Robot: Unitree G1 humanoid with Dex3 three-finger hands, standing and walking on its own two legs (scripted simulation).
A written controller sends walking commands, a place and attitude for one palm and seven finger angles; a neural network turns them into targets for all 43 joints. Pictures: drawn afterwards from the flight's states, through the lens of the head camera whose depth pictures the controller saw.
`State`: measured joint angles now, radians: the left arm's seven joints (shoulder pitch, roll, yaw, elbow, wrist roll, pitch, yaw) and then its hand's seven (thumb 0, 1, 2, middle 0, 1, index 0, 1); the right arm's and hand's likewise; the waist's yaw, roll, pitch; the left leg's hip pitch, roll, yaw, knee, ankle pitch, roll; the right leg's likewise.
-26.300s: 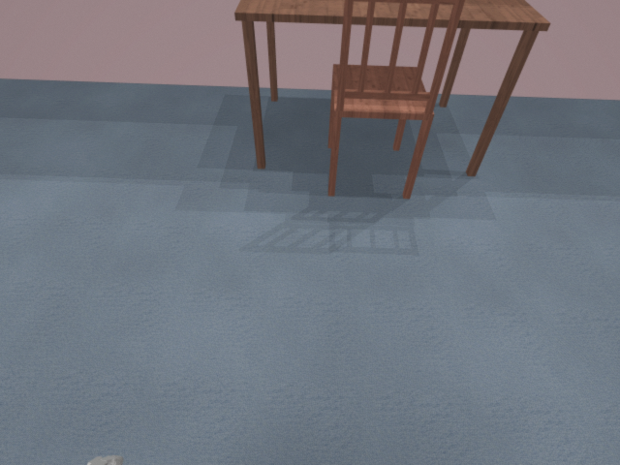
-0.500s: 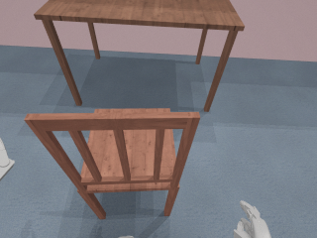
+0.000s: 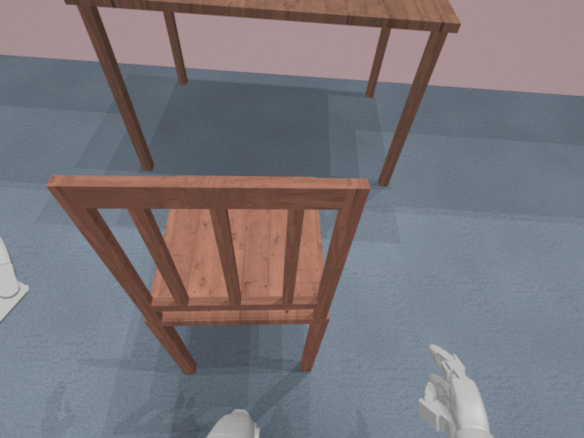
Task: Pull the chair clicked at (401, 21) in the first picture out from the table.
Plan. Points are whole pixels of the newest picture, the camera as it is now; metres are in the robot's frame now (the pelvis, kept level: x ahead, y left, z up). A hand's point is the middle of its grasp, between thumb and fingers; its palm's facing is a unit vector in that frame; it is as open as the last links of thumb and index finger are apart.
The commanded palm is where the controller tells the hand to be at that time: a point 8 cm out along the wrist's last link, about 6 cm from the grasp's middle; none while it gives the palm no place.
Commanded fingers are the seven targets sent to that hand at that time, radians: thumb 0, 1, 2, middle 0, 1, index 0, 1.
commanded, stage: step back with the hand held close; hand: left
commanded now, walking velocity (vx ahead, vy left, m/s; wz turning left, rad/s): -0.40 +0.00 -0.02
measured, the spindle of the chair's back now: (228, 262) +0.38 +0.14 -0.05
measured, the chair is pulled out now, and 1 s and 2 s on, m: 0.67 0.67 0.67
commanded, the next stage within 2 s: stop stepping back and stand still in 0.36 s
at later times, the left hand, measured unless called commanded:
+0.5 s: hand out of the picture +0.11 +0.24 +0.19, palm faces +0.37 -0.79 -0.48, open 7.4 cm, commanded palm +0.05 +0.28 +0.19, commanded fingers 0.00 0.90 0.90 -0.20 -0.30 -0.20 -0.30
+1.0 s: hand out of the picture +0.03 +0.23 +0.18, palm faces +0.45 -0.76 -0.47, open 7.4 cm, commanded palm -0.03 +0.27 +0.19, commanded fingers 0.00 0.90 0.90 -0.20 -0.30 -0.20 -0.30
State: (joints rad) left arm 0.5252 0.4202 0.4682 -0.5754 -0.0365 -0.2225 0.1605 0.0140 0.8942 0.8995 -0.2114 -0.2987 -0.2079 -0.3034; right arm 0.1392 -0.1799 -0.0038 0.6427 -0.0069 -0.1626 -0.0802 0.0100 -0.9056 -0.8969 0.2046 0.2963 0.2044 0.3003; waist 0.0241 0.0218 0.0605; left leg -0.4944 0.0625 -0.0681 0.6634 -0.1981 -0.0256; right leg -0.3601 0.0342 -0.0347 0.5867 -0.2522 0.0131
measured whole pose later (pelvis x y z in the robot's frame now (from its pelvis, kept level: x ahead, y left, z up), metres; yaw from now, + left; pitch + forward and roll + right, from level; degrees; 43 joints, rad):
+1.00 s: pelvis -0.16 -0.03 +0.01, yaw +1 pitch -2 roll -1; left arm 0.57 0.40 0.41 -0.45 -0.01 -0.20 0.17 0.01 0.89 0.90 -0.21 -0.30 -0.21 -0.30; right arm 0.30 -0.20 -0.01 0.66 0.02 -0.14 -0.07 0.01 -0.91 -0.90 0.20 0.30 0.20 0.30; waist -0.03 0.02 -0.02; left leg -0.29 0.02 -0.04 0.57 -0.28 0.01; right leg -0.24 -0.01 -0.06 0.48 -0.22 0.00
